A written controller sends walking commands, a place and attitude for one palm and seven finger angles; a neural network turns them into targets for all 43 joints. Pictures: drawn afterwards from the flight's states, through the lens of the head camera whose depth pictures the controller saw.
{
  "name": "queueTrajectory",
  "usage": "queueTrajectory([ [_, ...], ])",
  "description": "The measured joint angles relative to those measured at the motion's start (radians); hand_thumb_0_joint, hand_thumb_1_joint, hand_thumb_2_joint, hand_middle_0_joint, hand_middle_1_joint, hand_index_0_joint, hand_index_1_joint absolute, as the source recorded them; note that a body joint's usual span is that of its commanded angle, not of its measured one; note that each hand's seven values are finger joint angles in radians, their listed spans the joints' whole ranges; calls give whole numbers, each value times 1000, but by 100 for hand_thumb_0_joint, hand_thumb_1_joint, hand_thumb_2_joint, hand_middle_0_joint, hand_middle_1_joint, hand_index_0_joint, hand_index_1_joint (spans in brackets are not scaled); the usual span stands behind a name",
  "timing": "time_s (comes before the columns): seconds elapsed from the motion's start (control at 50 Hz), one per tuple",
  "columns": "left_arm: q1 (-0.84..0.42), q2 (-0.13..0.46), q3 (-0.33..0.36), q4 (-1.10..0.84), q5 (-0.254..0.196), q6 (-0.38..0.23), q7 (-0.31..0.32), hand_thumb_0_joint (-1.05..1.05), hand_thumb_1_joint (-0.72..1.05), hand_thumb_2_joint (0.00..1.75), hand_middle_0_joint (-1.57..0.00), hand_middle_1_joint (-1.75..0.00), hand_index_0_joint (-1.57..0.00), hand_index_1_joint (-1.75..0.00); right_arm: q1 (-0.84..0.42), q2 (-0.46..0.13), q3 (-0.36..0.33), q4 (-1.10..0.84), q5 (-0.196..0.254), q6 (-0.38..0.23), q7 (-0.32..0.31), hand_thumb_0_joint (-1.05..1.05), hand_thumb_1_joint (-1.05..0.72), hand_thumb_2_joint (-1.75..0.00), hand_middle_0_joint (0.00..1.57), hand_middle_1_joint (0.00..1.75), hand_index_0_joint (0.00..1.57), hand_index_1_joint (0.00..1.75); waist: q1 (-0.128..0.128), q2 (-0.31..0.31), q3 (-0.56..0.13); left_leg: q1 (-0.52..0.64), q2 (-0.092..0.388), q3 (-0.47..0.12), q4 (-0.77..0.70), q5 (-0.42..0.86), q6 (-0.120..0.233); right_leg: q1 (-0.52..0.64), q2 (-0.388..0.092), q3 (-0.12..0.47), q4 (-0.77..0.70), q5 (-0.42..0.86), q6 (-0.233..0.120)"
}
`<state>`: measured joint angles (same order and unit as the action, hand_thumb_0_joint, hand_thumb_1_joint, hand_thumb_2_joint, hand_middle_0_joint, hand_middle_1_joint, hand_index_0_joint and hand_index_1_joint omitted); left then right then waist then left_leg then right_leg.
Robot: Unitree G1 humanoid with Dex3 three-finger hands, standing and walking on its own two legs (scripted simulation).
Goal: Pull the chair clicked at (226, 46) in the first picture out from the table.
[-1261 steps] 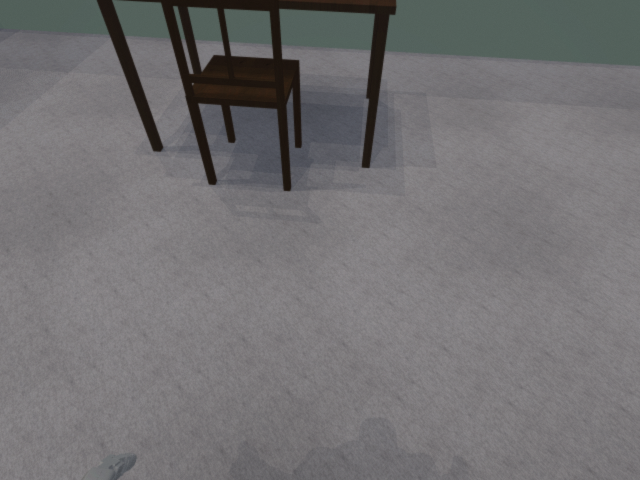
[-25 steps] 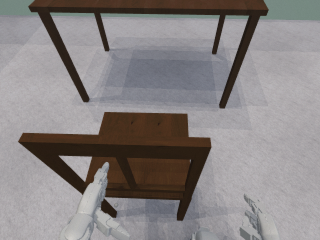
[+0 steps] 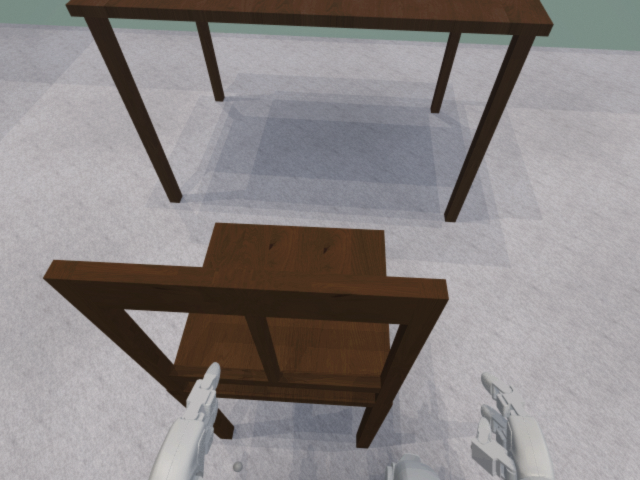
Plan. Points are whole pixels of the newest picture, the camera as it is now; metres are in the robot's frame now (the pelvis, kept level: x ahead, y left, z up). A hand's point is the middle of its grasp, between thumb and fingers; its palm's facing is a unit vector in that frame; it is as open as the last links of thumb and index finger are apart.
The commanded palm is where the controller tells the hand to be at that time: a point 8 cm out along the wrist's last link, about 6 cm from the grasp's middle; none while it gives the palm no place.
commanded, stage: draw the hand back to the body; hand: left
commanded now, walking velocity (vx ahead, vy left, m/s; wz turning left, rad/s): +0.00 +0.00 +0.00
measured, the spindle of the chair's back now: (265, 347) +0.30 +0.09 -0.04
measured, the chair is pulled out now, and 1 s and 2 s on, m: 0.61 0.61 0.61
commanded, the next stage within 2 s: step back with the hand held close in 1.54 s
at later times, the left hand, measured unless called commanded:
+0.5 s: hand (149, 433) +0.17 +0.16 +0.10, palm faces +0.04 -0.98 -0.18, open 17.2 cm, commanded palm +0.12 +0.22 +0.12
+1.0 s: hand (19, 382) +0.18 +0.22 +0.19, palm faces +0.43 -0.79 -0.44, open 11.7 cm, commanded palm +0.13 +0.27 +0.21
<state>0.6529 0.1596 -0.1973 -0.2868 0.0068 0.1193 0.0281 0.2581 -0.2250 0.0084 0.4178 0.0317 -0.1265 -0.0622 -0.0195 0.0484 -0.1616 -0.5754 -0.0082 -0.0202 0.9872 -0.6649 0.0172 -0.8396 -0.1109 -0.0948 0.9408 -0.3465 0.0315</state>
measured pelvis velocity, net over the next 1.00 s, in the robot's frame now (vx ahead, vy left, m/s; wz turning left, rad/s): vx -0.01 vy -0.02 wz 0.00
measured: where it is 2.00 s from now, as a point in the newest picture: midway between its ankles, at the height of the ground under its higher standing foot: outside the picture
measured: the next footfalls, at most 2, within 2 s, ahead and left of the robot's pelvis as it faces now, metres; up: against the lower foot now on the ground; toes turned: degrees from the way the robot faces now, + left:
none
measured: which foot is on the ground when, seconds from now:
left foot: down 0.00-1.00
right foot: down 0.00-1.00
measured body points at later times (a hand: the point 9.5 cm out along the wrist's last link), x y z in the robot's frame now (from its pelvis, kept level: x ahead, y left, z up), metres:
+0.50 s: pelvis -0.01 -0.01 +0.00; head +0.03 -0.03 +0.45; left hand +0.16 +0.21 +0.11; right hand +0.18 -0.24 -0.07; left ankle -0.11 +0.10 -0.67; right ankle +0.06 -0.15 -0.67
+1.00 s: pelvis -0.01 -0.02 +0.05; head -0.01 -0.06 +0.50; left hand +0.15 +0.26 +0.22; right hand +0.18 -0.24 -0.04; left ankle -0.11 +0.10 -0.67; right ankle +0.06 -0.15 -0.68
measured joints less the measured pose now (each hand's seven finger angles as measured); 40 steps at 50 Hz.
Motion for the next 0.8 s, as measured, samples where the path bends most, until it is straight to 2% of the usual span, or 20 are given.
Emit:
queueTrajectory([
  [0.04, 24, -10, 17, -24, -50, -74, -5, -1, -53, 20, 0, 0, 0, 0, -3, 5, -4, 6, 2, -18, 2, 2, -91, -89, 20, 30, 20, 30, 3, -6, -3, -19, 1, -2, 19, -8, -1, -18, -1, -1, 16, -6, -1],
  [0.1, 43, -11, 50, -69, -94, -182, -11, -1, -53, 20, -1, 0, -1, 0, -7, 13, -14, 22, 7, -36, 8, 2, -91, -89, 20, 30, 20, 30, 14, -16, -2, -40, 3, -7, 46, -20, -6, -37, -1, -5, 40, -16, -4],
  [0.22, 27, 13, 132, -105, -127, -407, -57, -1, -54, 20, 0, 0, 0, 0, -36, 21, -30, 66, 12, -47, 37, 2, -91, -89, 20, 30, 20, 30, 29, -8, -1, -79, 7, -15, 99, -39, -11, -73, 0, -11, 81, -27, -10],
  [0.26, 12, 23, 147, -101, -135, -450, -95, -1, -54, 20, 0, 0, 0, 0, -50, 22, -33, 75, 15, -43, 45, 2, -91, -89, 20, 30, 20, 30, 31, -3, 6, -90, 9, -13, 114, -45, -11, -84, 1, -9, 93, -29, -12],
  [0.3, 3, 38, 159, -99, -141, -444, -132, -1, -54, 20, 0, 0, 0, 0, -60, 23, -33, 77, 21, -31, 47, 2, -91, -89, 20, 30, 20, 30, 33, 2, 14, -86, 10, -10, 116, -44, -10, -82, 4, -6, 94, -27, -12],
  [0.36, 9, 64, 185, -108, -165, -381, -162, -1, -54, 20, 0, 0, 0, 0, -62, 26, -31, 69, 32, -12, 36, 2, -91, -89, 20, 30, 20, 30, 30, 14, 24, -56, 12, -8, 91, -32, -11, -53, 7, -6, 72, -17, -12],
  [0.42, 30, 84, 230, -130, -204, -335, -159, -1, -54, 21, -1, 0, -1, 0, -52, 27, -29, 65, 41, -11, 19, 2, -91, -89, 20, 30, 20, 29, 26, 23, 28, -16, 13, -11, 48, -11, -13, -9, 9, -11, 32, -3, -14],
  [0.48, 40, 94, 283, -150, -239, -336, -149, -1, -51, 22, -1, -1, -1, -1, -39, 23, -28, 74, 46, -29, 7, 2, -91, -89, 20, 30, 20, 29, 26, 24, 27, 23, 14, -18, 5, 11, -16, 37, 9, -21, -9, 11, -15],
  [0.54, 42, 127, 300, -189, -137, -261, -36, -1, -45, 25, -2, -2, -2, -2, -20, 17, -31, 83, 26, -22, -10, 2, -91, -89, 20, 30, 20, 29, 38, 28, 34, 92, 18, -25, -53, 35, -19, 111, 14, -30, -65, 28, -16],
  [0.6, 65, 122, 296, -208, -85, -199, 52, -1, -38, 28, -3, -4, -3, -3, -9, 9, -31, 93, 14, -10, -17, 2, -91, -89, 20, 30, 20, 29, 38, 42, 43, 170, 20, -31, -122, 65, -20, 195, 17, -41, -130, 49, -16],
  [0.7, 46, 126, 293, -172, -51, -152, 119, -1, -22, 36, -5, -7, -5, -7, -3, 2, -23, 126, 6, -4, -34, 2, -91, -89, 20, 30, 20, 29, 56, 47, 70, 295, 20, -29, -225, 108, -20, 315, 21, -43, -212, 77, -16],
  [0.8, -26, 147, 339, -127, -44, -143, 151, 0, -5, 44, -7, -10, -7, -10, -12, 0, -6, 161, 2, -23, -38, 2, -91, -89, 20, 30, 20, 29, 70, 50, 102, 395, 23, -26, -311, 147, -23, 408, 28, -44, -278, 102, -20],
])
